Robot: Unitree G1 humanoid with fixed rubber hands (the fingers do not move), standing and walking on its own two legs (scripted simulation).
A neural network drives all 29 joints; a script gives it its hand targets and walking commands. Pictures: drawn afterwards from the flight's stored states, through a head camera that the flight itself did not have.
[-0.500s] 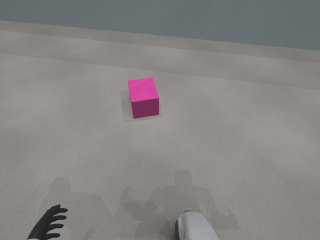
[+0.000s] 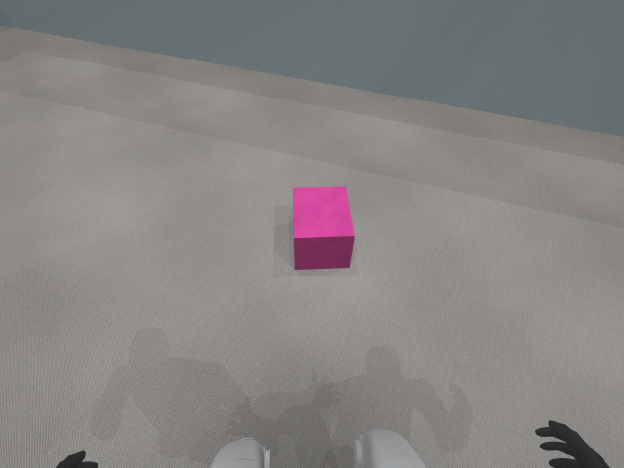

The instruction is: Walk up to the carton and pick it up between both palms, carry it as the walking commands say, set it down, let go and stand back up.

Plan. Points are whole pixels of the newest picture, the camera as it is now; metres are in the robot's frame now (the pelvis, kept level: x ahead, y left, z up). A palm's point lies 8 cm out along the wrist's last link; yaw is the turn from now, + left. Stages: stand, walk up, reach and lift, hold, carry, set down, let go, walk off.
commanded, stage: walk up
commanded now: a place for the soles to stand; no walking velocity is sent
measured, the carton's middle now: (320, 227) +1.04 -0.03 -0.62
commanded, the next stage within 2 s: none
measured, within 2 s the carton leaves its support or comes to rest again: neither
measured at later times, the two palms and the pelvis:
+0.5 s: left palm (107, 414) +0.20 +0.30 -0.08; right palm (510, 287) +0.39 -0.31 -0.05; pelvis +0.21 -0.02 +0.00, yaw +6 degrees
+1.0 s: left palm (165, 267) +0.44 +0.27 -0.06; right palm (515, 237) +0.51 -0.36 -0.05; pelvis +0.38 -0.04 +0.01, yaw +7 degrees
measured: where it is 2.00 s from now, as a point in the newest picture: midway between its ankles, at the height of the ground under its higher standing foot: (332, 352)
